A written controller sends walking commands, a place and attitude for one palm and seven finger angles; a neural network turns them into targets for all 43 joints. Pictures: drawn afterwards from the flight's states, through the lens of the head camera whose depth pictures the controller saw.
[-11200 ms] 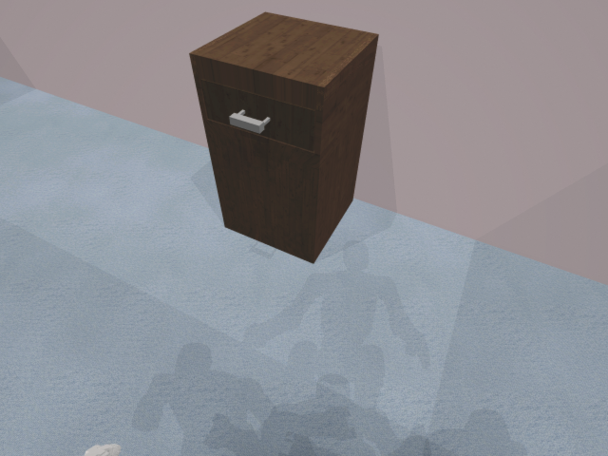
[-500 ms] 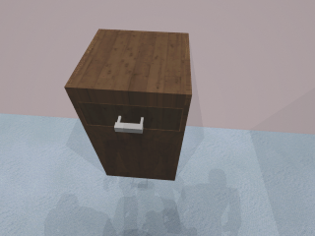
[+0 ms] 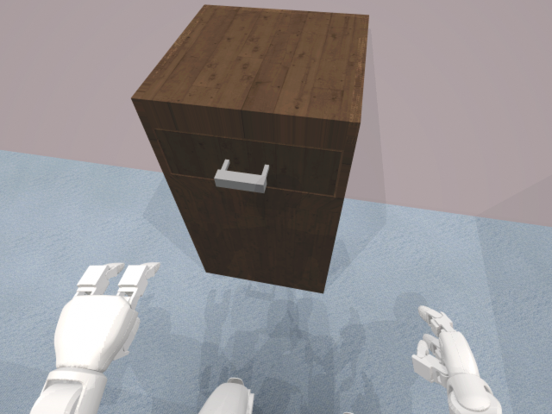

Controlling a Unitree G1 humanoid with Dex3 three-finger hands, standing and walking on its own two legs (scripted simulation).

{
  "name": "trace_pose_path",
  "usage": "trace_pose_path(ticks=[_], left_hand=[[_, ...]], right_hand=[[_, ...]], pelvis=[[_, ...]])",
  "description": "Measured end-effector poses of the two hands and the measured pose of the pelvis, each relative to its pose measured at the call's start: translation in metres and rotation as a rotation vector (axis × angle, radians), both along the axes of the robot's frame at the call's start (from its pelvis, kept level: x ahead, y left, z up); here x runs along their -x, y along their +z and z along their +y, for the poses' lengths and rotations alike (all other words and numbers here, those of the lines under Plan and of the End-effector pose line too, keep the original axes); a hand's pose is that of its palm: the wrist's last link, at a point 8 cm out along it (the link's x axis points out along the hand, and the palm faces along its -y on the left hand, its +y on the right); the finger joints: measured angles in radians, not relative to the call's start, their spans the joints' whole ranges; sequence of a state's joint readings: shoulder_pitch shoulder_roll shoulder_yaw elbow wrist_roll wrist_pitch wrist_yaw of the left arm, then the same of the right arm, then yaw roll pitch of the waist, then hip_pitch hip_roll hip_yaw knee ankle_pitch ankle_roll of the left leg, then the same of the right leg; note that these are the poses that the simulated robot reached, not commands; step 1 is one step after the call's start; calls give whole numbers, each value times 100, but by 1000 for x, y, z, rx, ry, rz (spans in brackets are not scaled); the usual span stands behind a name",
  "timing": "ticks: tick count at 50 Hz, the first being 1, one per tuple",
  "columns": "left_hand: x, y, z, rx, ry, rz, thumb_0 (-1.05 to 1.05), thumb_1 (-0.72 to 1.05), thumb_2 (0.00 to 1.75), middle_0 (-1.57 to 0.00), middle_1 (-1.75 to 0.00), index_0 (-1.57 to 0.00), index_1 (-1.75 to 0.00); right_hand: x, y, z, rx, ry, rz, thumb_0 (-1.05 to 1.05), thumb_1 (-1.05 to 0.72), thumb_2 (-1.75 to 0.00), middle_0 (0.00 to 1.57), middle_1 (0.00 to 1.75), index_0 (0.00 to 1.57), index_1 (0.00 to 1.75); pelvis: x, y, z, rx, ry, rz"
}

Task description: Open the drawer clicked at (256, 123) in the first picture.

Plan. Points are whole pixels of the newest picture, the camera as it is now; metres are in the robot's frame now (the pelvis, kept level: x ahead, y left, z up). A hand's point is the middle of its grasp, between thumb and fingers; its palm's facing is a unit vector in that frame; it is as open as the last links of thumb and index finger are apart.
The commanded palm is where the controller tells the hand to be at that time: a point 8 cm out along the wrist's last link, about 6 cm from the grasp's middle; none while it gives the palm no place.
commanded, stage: raise the hand with hooked fingers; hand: left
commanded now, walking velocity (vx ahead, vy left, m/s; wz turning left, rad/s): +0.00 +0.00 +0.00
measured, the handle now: (243, 173) +0.58 +0.17 -0.07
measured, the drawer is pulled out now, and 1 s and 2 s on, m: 0.00 0.00 0.00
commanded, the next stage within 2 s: move the hooked fingers above the handle in 1.34 s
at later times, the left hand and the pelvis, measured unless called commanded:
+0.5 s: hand (117, 251) +0.29 +0.27 +0.07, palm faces +0.05 -0.09 -0.99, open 12.3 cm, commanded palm +0.27 +0.27 +0.14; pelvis +0.03 +0.03 +0.04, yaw -1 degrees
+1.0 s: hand (112, 198) +0.33 +0.27 +0.14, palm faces +0.01 -0.07 -1.00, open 13.8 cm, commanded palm +0.31 +0.27 +0.19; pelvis +0.03 +0.03 +0.06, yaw +0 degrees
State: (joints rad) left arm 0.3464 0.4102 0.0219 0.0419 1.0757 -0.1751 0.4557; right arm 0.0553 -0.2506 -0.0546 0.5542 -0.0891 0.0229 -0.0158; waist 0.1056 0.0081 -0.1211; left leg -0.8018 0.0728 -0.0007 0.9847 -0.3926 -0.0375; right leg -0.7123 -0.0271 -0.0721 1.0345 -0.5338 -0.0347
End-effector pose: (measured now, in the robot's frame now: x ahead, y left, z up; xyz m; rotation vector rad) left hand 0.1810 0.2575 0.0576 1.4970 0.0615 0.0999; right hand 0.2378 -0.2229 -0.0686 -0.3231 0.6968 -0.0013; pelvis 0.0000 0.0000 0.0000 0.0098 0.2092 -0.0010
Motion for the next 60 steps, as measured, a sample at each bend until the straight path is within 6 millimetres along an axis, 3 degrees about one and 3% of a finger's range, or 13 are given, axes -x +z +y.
trace_pose_path(ticks=[4, 9, 17, 26, 34, 40, 51, 60], left_hand=[[-26, 15, 6, -15, 40, -40, 0, 34, 67, -27, -66, -26, -65], [-49, 31, 4, 12, 49, 35, 0, 22, 62, -27, -73, -27, -73], [-65, 49, 6, 20, -54, 55, 0, 4, 54, -29, -85, -28, -85], [-89, 66, 19, 23, -21, -23, 0, -16, 45, -30, -99, -30, -98], [-109, 90, 16, 21, -47, -22, 0, -34, 37, -31, -111, -31, -110], [-118, 109, 19, 7, -44, -11, 0, -44, 33, -32, -117, -32, -116], [-131, 135, 15, -3, -86, 15, 0, -49, 31, -32, -120, -32, -119], [-123, 128, 5, 13, -121, 37, 0, -49, 31, -32, -120, -32, -120]], right_hand=[[13, -13, 14, -58, -21, 56, 1, -91, -90, 20, 30, 20, 30], [42, -16, 25, -105, -77, 151, 1, -90, -89, 20, 30, 20, 30], [70, -11, 14, -61, -143, 241, 1, -90, -89, 20, 30, 21, 30], [56, 2, 7, -34, -176, 218, 1, -90, -90, 20, 30, 20, 30], [27, 24, 27, -72, -145, 135, 1, -91, -90, 20, 30, 20, 30], [17, 30, 42, -105, -107, 121, 1, -90, -90, 20, 30, 20, 30], [36, 25, 36, -107, -109, 185, 1, -90, -90, 20, 30, 20, 30], [61, 19, 12, -85, -156, 239, 1, -90, -90, 20, 30, 20, 30]], pelvis=[[-2, 1, 2, 7, 5, -11], [-10, 18, 7, 2, -12, -33], [-22, 33, 20, 5, -22, -51], [-29, 38, 33, 12, -20, -70], [-32, 47, 38, 12, -22, -107], [-31, 53, 37, 11, -15, -131], [-27, 60, 31, 8, -5, -158], [-23, 61, 26, 5, -12, -156]])
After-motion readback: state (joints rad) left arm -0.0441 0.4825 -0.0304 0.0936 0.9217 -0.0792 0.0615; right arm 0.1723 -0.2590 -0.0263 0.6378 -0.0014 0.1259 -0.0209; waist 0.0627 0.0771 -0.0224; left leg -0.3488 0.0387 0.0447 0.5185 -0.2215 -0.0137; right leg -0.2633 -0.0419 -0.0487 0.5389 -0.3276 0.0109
